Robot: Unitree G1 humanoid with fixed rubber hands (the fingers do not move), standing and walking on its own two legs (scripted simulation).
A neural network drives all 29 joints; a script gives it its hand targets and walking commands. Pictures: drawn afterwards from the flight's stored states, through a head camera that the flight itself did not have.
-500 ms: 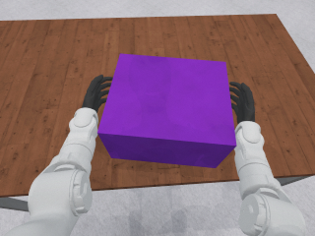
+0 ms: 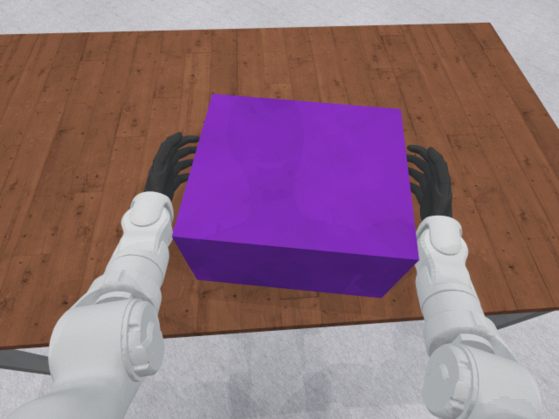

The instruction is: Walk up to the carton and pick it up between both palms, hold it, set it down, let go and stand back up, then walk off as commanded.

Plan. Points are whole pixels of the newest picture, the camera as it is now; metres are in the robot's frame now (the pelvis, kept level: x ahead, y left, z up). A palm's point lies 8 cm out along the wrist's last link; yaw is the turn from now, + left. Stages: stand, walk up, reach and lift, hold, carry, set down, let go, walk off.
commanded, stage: set down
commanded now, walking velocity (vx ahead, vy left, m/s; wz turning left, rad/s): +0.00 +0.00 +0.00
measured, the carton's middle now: (297, 196) +0.46 -0.02 -0.01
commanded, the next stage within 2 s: none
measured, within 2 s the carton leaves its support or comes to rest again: neither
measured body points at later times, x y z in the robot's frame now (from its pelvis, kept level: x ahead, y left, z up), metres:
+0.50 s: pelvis +0.00 +0.00 +0.00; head +0.12 +0.02 +0.43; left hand +0.47 +0.18 +0.03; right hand +0.42 -0.21 +0.03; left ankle -0.02 +0.12 -0.74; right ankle -0.08 -0.12 -0.74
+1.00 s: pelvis -0.02 +0.00 -0.02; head +0.12 +0.02 +0.41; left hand +0.45 +0.19 -0.01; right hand +0.42 -0.21 -0.01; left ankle -0.02 +0.12 -0.74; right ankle -0.08 -0.12 -0.74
